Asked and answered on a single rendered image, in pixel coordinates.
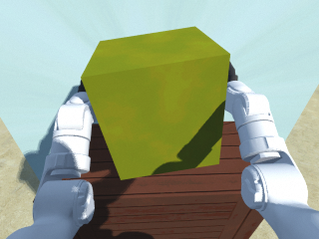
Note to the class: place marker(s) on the robot right hand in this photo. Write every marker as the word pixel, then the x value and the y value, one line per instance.
pixel 231 74

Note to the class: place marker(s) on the right robot forearm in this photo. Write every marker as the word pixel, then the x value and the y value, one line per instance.
pixel 259 139

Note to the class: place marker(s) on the right robot upper arm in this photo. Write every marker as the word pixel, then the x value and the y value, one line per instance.
pixel 278 192

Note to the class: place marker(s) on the pedestal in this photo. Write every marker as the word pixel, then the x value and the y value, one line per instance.
pixel 197 203

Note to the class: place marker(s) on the robot left hand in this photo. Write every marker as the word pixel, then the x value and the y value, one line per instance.
pixel 81 87

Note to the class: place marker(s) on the left robot upper arm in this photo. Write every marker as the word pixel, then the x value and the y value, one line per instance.
pixel 61 208

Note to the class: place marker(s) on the left robot forearm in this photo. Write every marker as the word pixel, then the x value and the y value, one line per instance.
pixel 69 155

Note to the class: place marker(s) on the carton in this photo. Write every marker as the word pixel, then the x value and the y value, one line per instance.
pixel 159 99

